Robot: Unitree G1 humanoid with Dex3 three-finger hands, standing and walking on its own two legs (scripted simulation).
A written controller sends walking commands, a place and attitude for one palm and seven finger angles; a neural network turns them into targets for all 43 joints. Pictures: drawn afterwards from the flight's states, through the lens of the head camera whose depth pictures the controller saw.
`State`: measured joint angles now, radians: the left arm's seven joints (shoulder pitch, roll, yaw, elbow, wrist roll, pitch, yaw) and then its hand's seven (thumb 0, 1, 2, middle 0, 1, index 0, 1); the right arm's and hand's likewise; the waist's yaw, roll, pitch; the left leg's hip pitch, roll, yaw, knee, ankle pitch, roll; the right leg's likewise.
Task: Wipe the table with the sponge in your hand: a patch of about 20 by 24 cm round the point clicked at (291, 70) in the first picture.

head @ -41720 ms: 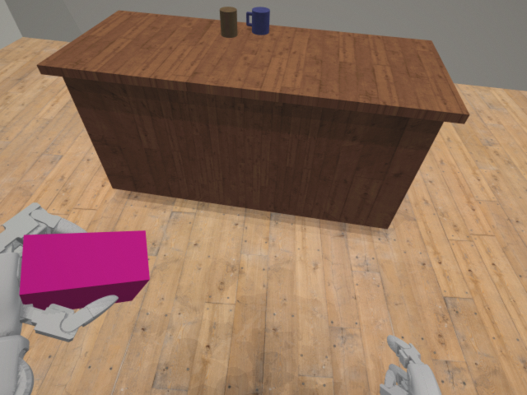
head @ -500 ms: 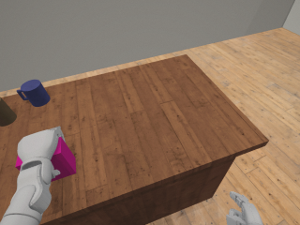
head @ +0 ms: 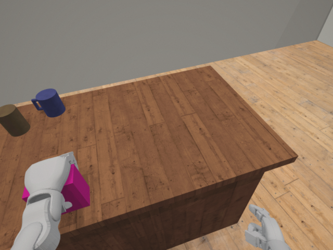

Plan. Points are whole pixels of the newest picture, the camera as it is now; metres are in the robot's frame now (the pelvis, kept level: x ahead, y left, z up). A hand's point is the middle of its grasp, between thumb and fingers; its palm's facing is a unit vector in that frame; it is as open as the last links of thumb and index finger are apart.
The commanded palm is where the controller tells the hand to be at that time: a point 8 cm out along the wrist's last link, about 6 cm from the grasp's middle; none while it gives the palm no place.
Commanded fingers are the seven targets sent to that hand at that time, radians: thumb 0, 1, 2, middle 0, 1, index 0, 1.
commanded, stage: lift the sponge slowly off the table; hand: left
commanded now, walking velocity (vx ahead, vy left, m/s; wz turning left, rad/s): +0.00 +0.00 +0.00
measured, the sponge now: (63, 195) +0.22 +0.31 +0.00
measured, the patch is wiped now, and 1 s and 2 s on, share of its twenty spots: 0.95 0.95 0.95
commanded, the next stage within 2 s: bring the sponge back beside the body in 2.00 s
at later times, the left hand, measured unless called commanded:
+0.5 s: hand (58, 188) +0.22 +0.30 +0.05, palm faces -0.03 -0.10 -0.99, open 10.0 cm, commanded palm +0.20 +0.29 +0.12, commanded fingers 0.00 0.10 1.30 -1.20 -1.60 -1.20 -1.60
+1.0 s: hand (52, 176) +0.23 +0.30 +0.09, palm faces +0.00 -0.08 -1.00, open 10.0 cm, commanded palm +0.20 +0.29 +0.16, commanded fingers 0.00 0.10 1.30 -1.20 -1.60 -1.20 -1.60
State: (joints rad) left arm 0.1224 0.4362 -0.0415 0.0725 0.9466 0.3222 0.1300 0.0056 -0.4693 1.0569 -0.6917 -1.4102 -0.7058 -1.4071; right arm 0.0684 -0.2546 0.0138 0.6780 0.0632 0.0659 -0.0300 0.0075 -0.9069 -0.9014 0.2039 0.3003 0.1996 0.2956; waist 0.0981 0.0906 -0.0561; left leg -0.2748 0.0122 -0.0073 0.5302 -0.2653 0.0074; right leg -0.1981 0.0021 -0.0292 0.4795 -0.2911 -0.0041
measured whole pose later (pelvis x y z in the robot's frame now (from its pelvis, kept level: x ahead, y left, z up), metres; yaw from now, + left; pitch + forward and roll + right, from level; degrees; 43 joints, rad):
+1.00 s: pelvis +0.00 -0.01 +0.01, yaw +0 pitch -3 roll -1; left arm 0.07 0.50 -0.01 -0.02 0.90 0.35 0.00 0.00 -0.50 1.06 -0.74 -1.35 -0.76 -1.35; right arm 0.02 -0.27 0.03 0.70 0.05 0.04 -0.05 0.01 -0.91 -0.90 0.20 0.30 0.20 0.30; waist 0.12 0.10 0.00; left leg -0.16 0.02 -0.02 0.43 -0.22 -0.01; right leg -0.08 0.01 -0.04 0.39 -0.25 -0.02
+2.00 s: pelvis -0.02 -0.01 +0.01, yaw +0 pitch -4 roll +0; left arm -0.06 0.58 0.00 -0.12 0.86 0.48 -0.12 0.00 -0.50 1.06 -0.74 -1.35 -0.76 -1.35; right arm -0.01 -0.28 0.06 0.69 0.06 0.05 -0.05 0.01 -0.91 -0.90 0.20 0.30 0.20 0.30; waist 0.13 0.12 0.00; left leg -0.17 0.01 -0.02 0.42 -0.18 -0.01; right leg -0.10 0.01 -0.03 0.40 -0.23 -0.02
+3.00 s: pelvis -0.02 -0.01 +0.01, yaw +0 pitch -5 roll +0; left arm 0.18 0.51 -0.04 -0.31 0.84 0.47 -0.09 0.00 -0.50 1.06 -0.74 -1.35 -0.75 -1.35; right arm -0.01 -0.26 0.06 0.67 0.05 0.03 -0.05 0.01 -0.91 -0.90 0.20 0.30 0.20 0.30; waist 0.14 0.13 0.00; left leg -0.16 0.02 -0.02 0.43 -0.19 -0.01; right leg -0.10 0.01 -0.03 0.41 -0.23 -0.02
